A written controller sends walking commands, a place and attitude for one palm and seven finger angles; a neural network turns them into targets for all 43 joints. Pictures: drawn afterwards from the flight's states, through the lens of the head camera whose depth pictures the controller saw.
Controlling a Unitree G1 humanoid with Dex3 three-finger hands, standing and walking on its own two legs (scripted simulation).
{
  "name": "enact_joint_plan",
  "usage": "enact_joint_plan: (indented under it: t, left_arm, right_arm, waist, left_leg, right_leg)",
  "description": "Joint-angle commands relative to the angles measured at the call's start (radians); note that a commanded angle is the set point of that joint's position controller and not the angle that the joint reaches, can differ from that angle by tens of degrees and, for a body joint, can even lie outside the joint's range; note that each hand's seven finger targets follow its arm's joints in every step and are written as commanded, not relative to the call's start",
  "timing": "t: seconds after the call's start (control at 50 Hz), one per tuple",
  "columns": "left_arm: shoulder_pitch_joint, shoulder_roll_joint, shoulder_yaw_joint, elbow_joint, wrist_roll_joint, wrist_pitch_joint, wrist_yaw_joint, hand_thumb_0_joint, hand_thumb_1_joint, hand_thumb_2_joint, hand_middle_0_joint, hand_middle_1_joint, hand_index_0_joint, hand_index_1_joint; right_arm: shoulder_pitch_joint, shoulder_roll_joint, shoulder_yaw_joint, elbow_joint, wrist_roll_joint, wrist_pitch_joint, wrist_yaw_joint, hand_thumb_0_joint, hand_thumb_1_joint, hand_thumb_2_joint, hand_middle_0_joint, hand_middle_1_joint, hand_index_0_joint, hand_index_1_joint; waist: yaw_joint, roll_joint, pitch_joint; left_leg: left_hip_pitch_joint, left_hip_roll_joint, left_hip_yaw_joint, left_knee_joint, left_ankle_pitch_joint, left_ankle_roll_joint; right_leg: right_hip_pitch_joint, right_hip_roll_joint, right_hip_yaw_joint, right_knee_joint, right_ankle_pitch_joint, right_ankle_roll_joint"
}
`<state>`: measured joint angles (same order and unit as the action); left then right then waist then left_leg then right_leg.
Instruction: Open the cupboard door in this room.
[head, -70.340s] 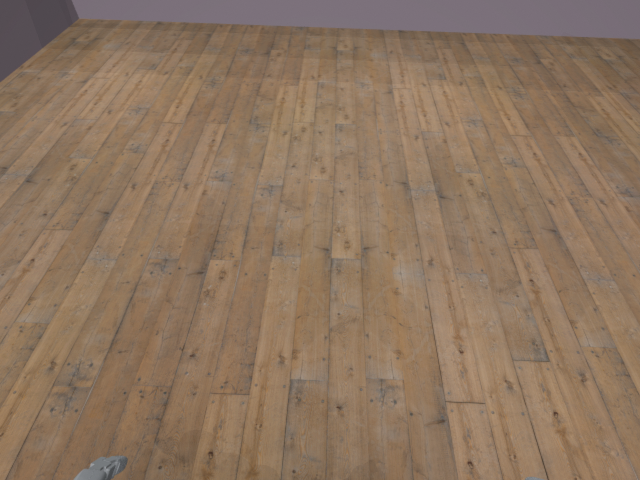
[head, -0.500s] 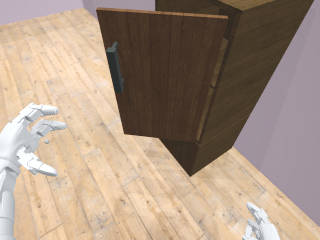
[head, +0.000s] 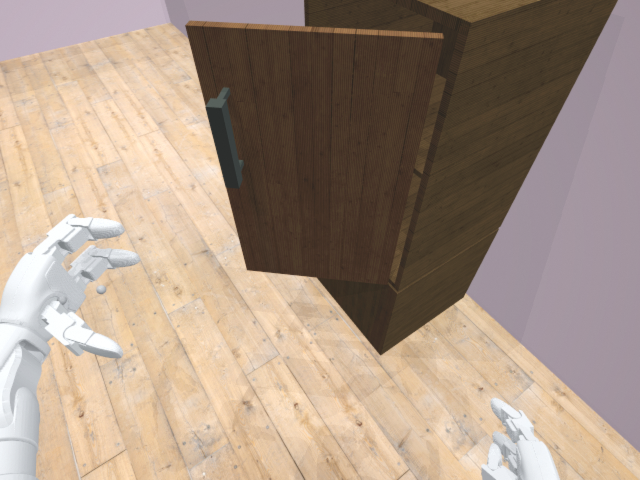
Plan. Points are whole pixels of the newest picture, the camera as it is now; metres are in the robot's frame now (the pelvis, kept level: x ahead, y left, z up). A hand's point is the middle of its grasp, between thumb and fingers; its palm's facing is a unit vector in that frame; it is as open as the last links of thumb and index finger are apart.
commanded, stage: move the hooked fingers beside the handle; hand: left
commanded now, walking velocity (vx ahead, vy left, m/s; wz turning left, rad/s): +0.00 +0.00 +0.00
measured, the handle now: (229, 139) +0.61 +0.20 +0.09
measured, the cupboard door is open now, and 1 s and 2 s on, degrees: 48 48 48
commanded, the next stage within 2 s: none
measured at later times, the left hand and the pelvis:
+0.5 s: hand (130, 239) +0.36 +0.27 +0.11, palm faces -0.04 -1.00 -0.01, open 14.0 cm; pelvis -0.01 +0.00 -0.01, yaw +0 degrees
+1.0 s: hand (155, 190) +0.46 +0.28 +0.10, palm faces -0.07 -1.00 +0.00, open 14.0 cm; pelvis +0.00 +0.02 -0.02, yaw -2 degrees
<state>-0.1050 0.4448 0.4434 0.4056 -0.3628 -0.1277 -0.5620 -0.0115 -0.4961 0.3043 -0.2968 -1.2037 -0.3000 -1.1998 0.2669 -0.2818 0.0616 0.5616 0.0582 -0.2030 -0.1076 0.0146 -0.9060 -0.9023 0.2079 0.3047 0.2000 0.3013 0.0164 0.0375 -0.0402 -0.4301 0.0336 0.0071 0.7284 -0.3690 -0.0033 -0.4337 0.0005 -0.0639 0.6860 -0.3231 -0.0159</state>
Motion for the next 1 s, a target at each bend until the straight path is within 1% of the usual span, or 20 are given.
enact_joint_plan:
  t: [0.0,0.04,0.08,0.12,0.18,0.22,0.28,0.34,0.42,0.44,0.54,0.58,0.64,0.7,0.72,0.76,0.86,0.9,0.94,0.98]
  left_arm:
    - [-0.287,0.281,0.08,-0.206,-0.023,-0.067,0.001,0.0,-0.5,0.3,-0.3,-1.2,-0.3,-1.2]
    - [-0.372,0.283,0.069,-0.16,-0.021,-0.068,0.006,0.0,-0.5,0.3,-0.3,-1.2,-0.3,-1.2]
    - [-0.439,0.256,0.029,-0.141,-0.01,-0.077,0.005,0.0,-0.5,0.3,-0.3,-1.2,-0.3,-1.2]
    - [-0.455,0.262,0.023,-0.129,0.005,-0.084,0.013,0.0,-0.5,0.3,-0.3,-1.2,-0.3,-1.2]
    - [-0.479,0.304,0.054,-0.026,0.015,-0.077,0.018,0.0,-0.5,0.3,-0.3,-1.2,-0.3,-1.2]
    - [-0.531,0.314,0.048,-0.01,0.026,-0.087,0.02,0.0,-0.5,0.3,-0.3,-1.2,-0.3,-1.2]
    - [-0.56,0.314,0.044,0.017,0.032,-0.098,0.026,0.0,-0.5,0.3,-0.3,-1.2,-0.3,-1.2]
    - [-0.615,0.357,0.067,0.123,0.037,-0.099,0.028,0.0,-0.5,0.3,-0.3,-1.2,-0.3,-1.2]
    - [-0.698,0.387,0.065,0.179,0.064,-0.126,0.022,0.0,-0.5,0.3,-0.3,-1.2,-0.3,-1.2]
    - [-0.732,0.37,0.044,0.176,0.057,-0.134,0.017,0.0,-0.5,0.3,-0.3,-1.2,-0.3,-1.2]
    - [-0.847,0.44,0.07,0.313,0.074,-0.161,0.004,0.0,-0.5,0.3,-0.3,-1.2,-0.3,-1.2]
    - [-0.891,0.453,0.069,0.333,0.086,-0.174,-0.002,0.0,-0.5,0.3,-0.3,-1.2,-0.3,-1.2]
    - [-0.934,0.464,0.065,0.389,0.092,-0.185,-0.009,0.0,-0.5,0.3,-0.3,-1.2,-0.3,-1.2]
    - [-0.993,0.474,0.051,0.448,0.11,-0.188,-0.011,0.0,-0.5,0.3,-0.3,-1.2,-0.3,-1.2]
    - [-1.006,0.486,0.055,0.474,0.116,-0.187,-0.01,0.0,-0.5,0.3,-0.3,-1.2,-0.3,-1.2]
    - [-1.038,0.529,0.082,0.469,0.122,-0.197,-0.01,0.0,-0.5,0.3,-0.3,-1.2,-0.3,-1.2]
    - [-1.112,0.581,0.096,0.536,0.146,-0.201,-0.008,0.0,-0.5,0.3,-0.3,-1.2,-0.3,-1.2]
    - [-1.117,0.566,0.082,0.494,0.159,-0.214,-0.007,0.0,-0.5,0.3,-0.3,-1.2,-0.3,-1.2]
    - [-1.12,0.545,0.077,0.484,0.147,-0.22,-0.006,0.0,-0.5,0.3,-0.3,-1.2,-0.3,-1.2]
    - [-1.113,0.536,0.076,0.542,0.147,-0.203,-0.007,0.0,-0.5,0.3,-0.3,-1.2,-0.3,-1.2]
  right_arm:
    - [-0.051,-0.133,-0.059,-0.144,0.005,-0.056,-0.014,0.0,-0.9,-0.9,0.2,0.3,0.2,0.3]
    - [-0.043,-0.137,-0.057,-0.129,0.004,-0.051,-0.021,0.0,-0.9,-0.9,0.2,0.3,0.2,0.3]
    - [-0.04,-0.136,-0.058,-0.122,0.006,-0.053,-0.026,0.0,-0.9,-0.9,0.2,0.3,0.2,0.3]
    - [-0.035,-0.135,-0.058,-0.118,0.005,-0.055,-0.027,0.0,-0.9,-0.9,0.2,0.3,0.2,0.3]
    - [-0.022,-0.143,-0.056,-0.107,0.002,-0.041,-0.024,0.0,-0.9,-0.9,0.2,0.3,0.2,0.3]
    - [-0.023,-0.144,-0.056,-0.108,0.003,-0.034,-0.021,0.0,-0.9,-0.9,0.2,0.3,0.2,0.3]
    - [-0.009,-0.144,-0.057,-0.114,0.0,-0.026,-0.014,0.0,-0.9,-0.9,0.2,0.3,0.2,0.3]
    - [0.012,-0.156,-0.057,-0.102,0.0,-0.008,-0.011,0.0,-0.9,-0.9,0.2,0.3,0.2,0.3]
    - [0.041,-0.165,-0.064,-0.098,-0.001,0.01,-0.005,0.0,-0.9,-0.9,0.2,0.3,0.2,0.3]
    - [0.044,-0.164,-0.063,-0.101,-0.003,0.013,-0.004,0.0,-0.9,-0.9,0.2,0.3,0.2,0.3]
    - [0.089,-0.181,-0.067,-0.074,-0.005,0.04,-0.001,0.0,-0.9,-0.9,0.2,0.3,0.2,0.3]
    - [0.107,-0.181,-0.07,-0.064,-0.008,0.049,0.002,0.0,-0.9,-0.9,0.2,0.3,0.2,0.3]
    - [0.132,-0.187,-0.071,-0.056,-0.011,0.064,0.004,0.0,-0.9,-0.9,0.2,0.3,0.2,0.3]
    - [0.155,-0.192,-0.074,-0.041,-0.012,0.081,0.006,0.0,-0.9,-0.9,0.2,0.3,0.2,0.3]
    - [0.163,-0.195,-0.075,-0.037,-0.011,0.087,0.007,0.0,-0.9,-0.9,0.2,0.3,0.2,0.3]
    - [0.178,-0.198,-0.076,-0.037,-0.016,0.098,0.009,0.0,-0.9,-0.9,0.2,0.3,0.2,0.3]
    - [0.213,-0.206,-0.075,-0.029,-0.02,0.129,0.013,0.0,-0.9,-0.9,0.2,0.3,0.2,0.3]
    - [0.225,-0.201,-0.081,-0.031,-0.024,0.138,0.02,0.0,-0.9,-0.9,0.2,0.3,0.2,0.3]
    - [0.241,-0.201,-0.084,-0.031,-0.029,0.149,0.024,0.0,-0.9,-0.9,0.2,0.3,0.2,0.3]
    - [0.25,-0.204,-0.083,-0.022,-0.029,0.162,0.029,0.0,-0.9,-0.9,0.2,0.3,0.2,0.3]
  waist:
    - [-0.012,0.038,-0.217]
    - [-0.029,-0.007,-0.186]
    - [-0.038,0.028,-0.201]
    - [-0.033,0.068,-0.234]
    - [-0.034,-0.011,-0.222]
    - [-0.032,0.046,-0.227]
    - [-0.025,0.04,-0.279]
    - [-0.039,-0.013,-0.235]
    - [-0.044,0.037,-0.284]
    - [-0.051,0.034,-0.296]
    - [-0.068,0.015,-0.299]
    - [-0.07,0.068,-0.341]
    - [-0.083,0.033,-0.349]
    - [-0.102,0.051,-0.348]
    - [-0.108,0.041,-0.339]
    - [-0.1,0.071,-0.405]
    - [-0.12,0.056,-0.406]
    - [-0.116,0.153,-0.474]
    - [-0.122,0.127,-0.496]
    - [-0.13,0.101,-0.465]
  left_leg:
    - [0.071,-0.042,-0.012,-0.105,0.199,0.026]
    - [0.059,-0.039,-0.018,-0.104,0.175,0.026]
    - [0.074,-0.041,-0.02,-0.107,0.157,0.026]
    - [0.095,-0.042,-0.024,-0.108,0.171,0.025]
    - [0.045,-0.039,-0.022,-0.102,0.162,0.025]
    - [0.044,-0.042,-0.021,-0.104,0.152,0.022]
    - [0.059,-0.041,-0.024,-0.097,0.198,0.023]
    - [-0.003,-0.039,-0.018,-0.088,0.161,0.024]
    - [0.0,-0.039,-0.019,-0.08,0.17,0.024]
    - [0.002,-0.039,-0.014,-0.069,0.18,0.026]
    - [-0.048,-0.035,-0.019,-0.051,0.162,0.029]
    - [-0.037,-0.036,-0.016,-0.041,0.188,0.029]
    - [-0.05,-0.032,-0.023,-0.03,0.203,0.031]
    - [-0.054,-0.027,-0.024,-0.023,0.186,0.031]
    - [-0.064,-0.027,-0.026,-0.02,0.176,0.032]
    - [-0.053,-0.028,-0.024,-0.006,0.221,0.03]
    - [-0.085,-0.021,-0.028,0.012,0.247,0.032]
    - [-0.004,-0.019,-0.033,0.022,0.314,0.024]
    - [0.047,-0.01,-0.046,0.035,0.408,0.02]
    - [0.024,-0.006,-0.046,0.034,0.383,0.019]
  right_leg:
    - [0.105,0.013,0.044,-0.098,0.182,-0.003]
    - [0.082,0.019,0.042,-0.103,0.152,-0.003]
    - [0.062,0.014,0.043,-0.103,0.133,-0.002]
    - [0.062,0.012,0.038,-0.095,0.143,-0.008]
    - [0.075,0.011,0.044,-0.093,0.141,-0.004]
    - [0.062,0.008,0.045,-0.088,0.127,-0.008]
    - [0.084,0.012,0.041,-0.07,0.179,-0.013]
    - [0.069,0.013,0.049,-0.073,0.147,-0.008]
    - [0.053,0.012,0.05,-0.054,0.159,-0.01]
    - [0.054,0.017,0.055,-0.048,0.17,-0.011]
    - [0.028,0.019,0.058,-0.035,0.152,-0.011]
    - [0.027,0.017,0.062,-0.024,0.185,-0.01]
    - [0.006,0.026,0.052,-0.008,0.197,-0.012]
    - [-0.038,0.025,0.05,-0.006,0.179,-0.007]
    - [-0.051,0.025,0.049,-0.007,0.168,-0.006]
    - [-0.028,0.027,0.054,0.011,0.212,-0.008]
    - [-0.055,0.033,0.049,0.029,0.237,-0.004]
    - [-0.083,0.034,0.042,0.041,0.261,-0.009]
    - [-0.108,0.045,0.028,0.052,0.292,-0.012]
    - [-0.127,0.044,0.024,0.044,0.277,-0.006]
